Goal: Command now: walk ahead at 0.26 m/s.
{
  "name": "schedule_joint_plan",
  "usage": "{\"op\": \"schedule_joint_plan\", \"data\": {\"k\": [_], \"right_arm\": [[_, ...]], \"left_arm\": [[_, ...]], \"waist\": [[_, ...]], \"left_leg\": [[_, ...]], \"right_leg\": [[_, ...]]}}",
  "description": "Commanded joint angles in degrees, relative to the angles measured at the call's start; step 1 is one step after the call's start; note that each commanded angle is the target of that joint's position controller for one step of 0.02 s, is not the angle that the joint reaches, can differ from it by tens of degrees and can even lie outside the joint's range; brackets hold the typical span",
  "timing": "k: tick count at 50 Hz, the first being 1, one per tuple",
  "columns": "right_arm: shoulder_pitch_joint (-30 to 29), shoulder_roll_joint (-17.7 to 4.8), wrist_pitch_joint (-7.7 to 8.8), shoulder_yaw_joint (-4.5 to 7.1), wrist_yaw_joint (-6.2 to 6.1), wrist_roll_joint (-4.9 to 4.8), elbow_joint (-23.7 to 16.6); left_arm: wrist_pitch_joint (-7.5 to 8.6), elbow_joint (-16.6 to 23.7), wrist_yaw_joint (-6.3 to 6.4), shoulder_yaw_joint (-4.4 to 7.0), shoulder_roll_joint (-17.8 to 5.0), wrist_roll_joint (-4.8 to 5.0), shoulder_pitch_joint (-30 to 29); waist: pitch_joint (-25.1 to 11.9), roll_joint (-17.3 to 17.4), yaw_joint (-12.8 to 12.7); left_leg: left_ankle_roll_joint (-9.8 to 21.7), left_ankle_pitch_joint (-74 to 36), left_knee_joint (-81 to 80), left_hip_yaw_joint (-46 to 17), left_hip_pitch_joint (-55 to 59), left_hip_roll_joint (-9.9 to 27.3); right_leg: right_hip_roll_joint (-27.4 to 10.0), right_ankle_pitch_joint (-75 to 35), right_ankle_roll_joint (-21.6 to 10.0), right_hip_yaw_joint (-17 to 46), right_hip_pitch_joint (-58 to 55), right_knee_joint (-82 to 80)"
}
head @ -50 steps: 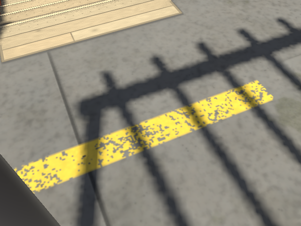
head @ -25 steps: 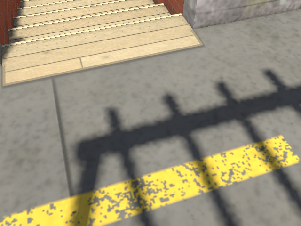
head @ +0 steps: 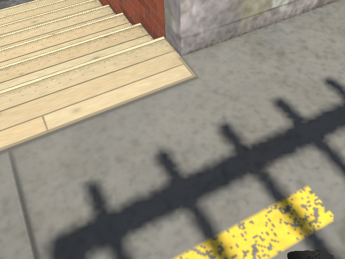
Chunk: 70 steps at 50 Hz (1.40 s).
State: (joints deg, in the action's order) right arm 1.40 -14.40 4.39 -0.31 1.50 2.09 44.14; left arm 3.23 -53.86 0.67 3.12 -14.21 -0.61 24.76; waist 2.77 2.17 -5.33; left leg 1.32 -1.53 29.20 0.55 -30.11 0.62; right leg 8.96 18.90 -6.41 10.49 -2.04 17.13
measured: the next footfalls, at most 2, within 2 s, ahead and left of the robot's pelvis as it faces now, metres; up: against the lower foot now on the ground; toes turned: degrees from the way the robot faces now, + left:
left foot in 0.02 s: +0.20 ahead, +0.10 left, +0.00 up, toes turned +0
right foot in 0.56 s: +0.18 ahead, -0.09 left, +0.00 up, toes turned +22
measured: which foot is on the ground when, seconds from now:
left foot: up 0.00-0.00, down 0.02-0.58, up 0.60-1.00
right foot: down 0.00-0.04, up 0.06-0.54, down 0.56-1.00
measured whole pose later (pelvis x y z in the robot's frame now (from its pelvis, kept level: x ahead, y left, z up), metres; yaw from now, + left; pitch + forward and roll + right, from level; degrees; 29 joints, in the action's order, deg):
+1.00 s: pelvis +0.09 -0.02 +0.00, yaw +32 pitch +0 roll +1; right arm 9.1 -16.3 -4.8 4.0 2.4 -0.4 43.6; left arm -0.5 -44.1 0.9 2.4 -15.4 -1.5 13.1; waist 3.9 0.0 -1.2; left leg -1.0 26.4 42.7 1.4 -17.1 -0.7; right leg -3.8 15.2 -1.2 -9.0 13.2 28.9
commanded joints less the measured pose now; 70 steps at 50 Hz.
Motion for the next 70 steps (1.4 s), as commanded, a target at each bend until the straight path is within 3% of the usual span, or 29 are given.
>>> {"op": "schedule_joint_plan", "data": {"k": [1,2,3,4,6,8,12,18,24,27,28,29,30,31,32,35,36,42,46,48,51,52,53,54,55,57,59,64,70], "right_arm": [[14.6,-6.8,2.17,1.96,-1.53,-0.29,2.2],[21.8,-10.7,2.58,2.59,-2.52,0.62,3.3],[21.9,-13.5,1.61,3.66,-2.14,0.34,3.7],[20.8,-9.8,0.58,3.45,-1.42,-1.87,3.3],[11.0,-6.2,-0.18,2.77,-1.23,-2.47,1.0],[11.5,-6.8,-0.71,3.00,-1.59,-2.59,2.0],[12.3,-9.0,-1.74,4.23,-1.29,-1.78,2.0],[14.2,-10.1,-4.41,5.62,-1.61,-1.23,0.9],[13.3,-10.8,-6.33,6.71,-1.28,-0.10,0.5],[11.3,-10.6,-7.03,6.86,-1.15,-0.83,0.2],[11.4,-9.6,-6.98,6.64,-1.38,-1.53,-0.1],[15.6,-4.5,-7.02,5.91,-1.59,-2.44,-0.1],[13.5,-6.2,-6.65,6.43,-2.04,-1.96,-0.9],[12.1,-10.5,-6.57,7.42,-1.93,-0.03,-0.4],[13.4,-10.2,-6.75,7.71,-1.43,-0.04,0.7],[16.7,-8.8,-8.21,7.51,-0.28,-0.15,2.7],[15.2,-9.6,-8.61,7.55,0.10,-1.06,1.4],[8.4,-7.3,-9.25,6.12,0.86,-1.45,-2.3],[7.6,-5.7,-9.26,5.13,1.00,-1.84,-3.7],[8.0,-5.6,-8.52,5.03,0.81,-2.90,-4.1],[10.3,-5.3,-7.44,4.84,0.54,-2.32,-4.2],[11.4,-6.6,-6.69,5.02,0.02,-1.48,-4.0],[12.3,-12.4,-5.76,6.15,-0.59,-0.40,-4.6],[14.7,-19.2,-5.57,8.00,-0.58,-1.30,-4.6],[17.2,-16.4,-5.64,7.72,-0.82,-2.01,-3.7],[10.1,-11.3,-6.01,6.04,-1.42,-2.08,-4.8],[8.7,-9.8,-5.86,5.54,-1.75,-2.44,-5.4],[12.8,-11.3,-6.40,6.06,-1.62,-1.74,-4.3],[13.0,-7.2,-5.65,3.66,-2.43,-0.30,-2.5]], "left_arm": [[1.19,1.6,0.68,1.39,-8.8,-0.27,-0.9],[1.65,3.8,0.10,0.93,-7.6,0.56,-1.4],[0.69,1.4,0.08,-0.09,-1.8,2.87,11.2],[-0.32,0.0,0.44,0.45,-7.1,0.87,10.7],[-0.87,2.9,-0.06,0.34,-7.1,-1.43,-1.6],[-2.29,4.3,-0.63,0.17,-6.4,-1.80,-4.2],[-4.43,5.0,-0.38,-0.30,-5.2,-1.23,-3.8],[-5.63,8.6,0.46,-0.27,-6.1,-1.05,-12.5],[-4.60,10.3,1.82,-0.90,-5.6,0.65,-14.4],[-3.53,9.5,2.41,-0.87,-6.0,0.98,-8.4],[-3.06,9.2,2.84,-0.45,-7.6,0.54,-6.9],[-2.67,10.8,3.58,0.82,-12.7,-0.45,-8.3],[-2.77,13.4,3.32,1.58,-16.7,-1.34,-15.2],[-2.84,12.9,3.09,1.17,-13.4,-1.35,-14.9],[-2.67,13.4,2.83,0.24,-9.8,-0.82,-16.9],[-2.49,14.8,2.56,-0.09,-8.0,-0.69,-18.2],[-2.98,14.5,2.26,-0.38,-7.1,-0.86,-16.4],[-3.25,12.2,1.84,1.15,-10.0,-1.16,-8.5],[-3.15,12.7,0.89,1.79,-11.2,-1.33,-10.1],[-3.13,12.5,0.24,2.12,-11.7,-0.94,-10.4],[-3.70,12.1,-0.07,2.56,-12.3,-0.14,-11.5],[-3.93,11.5,-0.07,2.58,-11.7,-0.12,-9.9],[-4.40,12.6,-0.33,1.87,-8.2,-0.67,-7.9],[-5.23,16.7,0.73,1.05,-6.2,-0.57,-13.2],[-5.80,16.4,1.19,1.32,-8.1,-0.88,-14.8],[-5.40,14.7,0.64,1.62,-8.3,0.18,-13.0],[-5.21,13.7,0.01,2.13,-9.6,-0.87,-11.4],[-6.38,14.4,0.00,1.93,-8.3,-0.17,-12.7],[-6.59,12.5,0.17,0.75,-5.8,0.19,-13.3]], "waist": [[-8.2,-6.3,9.3],[-16.0,-0.3,10.8],[-24.6,13.4,5.8],[-24.5,5.6,6.0],[-10.8,-0.3,5.0],[-6.4,0.5,3.6],[-8.0,2.6,2.5],[-5.2,4.9,5.7],[-3.7,6.1,6.3],[-4.5,6.1,3.4],[-4.2,3.6,2.8],[-6.1,-7.0,6.3],[-0.9,-14.8,5.9],[-0.8,-8.2,6.7],[-1.1,-6.2,8.4],[-2.5,-10.1,9.1],[-3.3,-10.5,7.6],[-3.8,-11.4,2.9],[-4.6,-12.4,3.3],[-5.6,-12.7,3.5],[-6.0,-11.6,6.1],[-6.2,-7.9,6.7],[-5.9,6.9,5.8],[-2.4,13.3,7.8],[-2.8,6.1,9.3],[0.2,5.2,5.2],[-2.2,6.7,4.6],[-4.1,4.6,5.6],[-4.5,4.2,6.7]], "left_leg": [[3.9,-6.8,-8.7,-0.5,20.2,-1.0],[5.9,-26.2,-3.0,-9.7,34.6,9.3],[17.8,-51.8,2.1,-26.9,49.8,24.1],[19.5,-46.2,-1.7,-31.7,46.5,22.6],[16.0,-31.9,-7.4,-23.5,32.1,15.7],[13.5,-29.3,-10.5,-18.5,23.8,11.2],[12.3,-17.5,-12.0,-17.2,17.6,7.8],[11.0,17.4,-16.1,-25.4,14.3,6.3],[9.7,16.1,-15.0,-29.2,12.1,4.8],[6.4,16.8,-12.9,-31.5,10.7,3.2],[3.6,23.6,-10.6,-29.9,7.5,0.5],[0.4,31.5,1.7,-21.2,4.1,-5.6],[-0.9,33.1,13.9,-7.9,-4.8,-13.5],[-1.4,30.6,23.4,-8.1,-1.4,-7.4],[-1.3,27.6,27.4,-7.9,1.1,-7.3],[-2.9,24.2,37.5,-5.3,-0.4,-6.6],[-3.7,23.5,39.0,-4.5,-0.7,-5.5],[-5.5,26.7,28.3,-2.3,-3.1,-3.0],[-3.6,29.5,18.9,1.2,5.5,-2.3],[-2.1,29.5,14.0,3.1,10.0,-2.4],[0.0,19.4,-1.6,4.5,18.2,-3.1],[0.8,12.9,-9.4,0.4,23.5,-1.9],[3.5,7.6,-15.1,-19.0,30.0,11.7],[12.9,-12.6,-12.6,-31.6,26.7,22.7],[15.4,-14.0,-11.0,-27.3,27.2,20.3],[11.7,-7.4,-11.9,-19.1,24.1,12.1],[10.4,-11.9,-11.2,-16.7,26.0,8.7],[11.0,-14.2,-9.5,-18.5,26.9,7.8],[10.8,-8.9,-10.9,-16.9,23.6,8.9]], "right_leg": [[-12.2,-55.0,1.6,1.3,0.3,18.5],[-10.1,-36.3,2.3,-0.6,8.2,30.3],[-1.3,12.4,5.0,-5.8,21.9,49.3],[-2.0,14.6,4.6,-5.5,26.6,53.7],[-6.0,6.7,5.4,-5.4,30.7,53.9],[-8.0,4.0,6.4,-6.2,28.5,49.7],[-7.5,3.5,7.9,-7.7,24.9,44.0],[-7.8,1.8,8.4,-6.7,28.8,35.9],[-5.4,4.4,7.1,-7.5,22.7,24.7],[-4.6,0.1,5.1,-7.2,13.3,8.9],[-7.3,-2.0,4.1,-5.2,8.5,1.0],[-20.9,7.9,1.5,8.4,5.1,-5.7],[-31.6,5.2,-4.1,21.8,11.4,-9.6],[-31.2,-3.8,-6.1,16.7,15.4,-6.9],[-27.1,-10.0,-4.9,10.3,17.1,-4.7],[-21.3,-22.9,-3.0,-1.3,12.9,-1.2],[-20.3,-24.5,-3.5,-3.7,12.0,-0.3],[-24.0,-33.0,-6.0,-5.0,1.5,3.3],[-25.5,-34.4,-5.9,-7.2,5.3,4.4],[-25.8,-33.3,-5.3,-8.2,6.3,5.2],[-25.1,-28.7,-1.7,-11.7,9.6,10.9],[-23.8,-21.7,1.9,-14.0,14.1,15.6],[-18.3,-0.3,6.4,-19.0,26.0,29.6],[-9.1,17.5,8.4,-16.2,36.6,37.3],[-11.3,16.3,8.5,-10.6,37.1,42.8],[-12.2,6.9,8.3,-8.5,36.4,42.5],[-11.3,2.4,8.7,-9.0,35.3,43.4],[-10.3,1.5,9.1,-9.0,35.3,41.1],[-10.6,2.0,7.6,-9.7,24.8,27.7]]}}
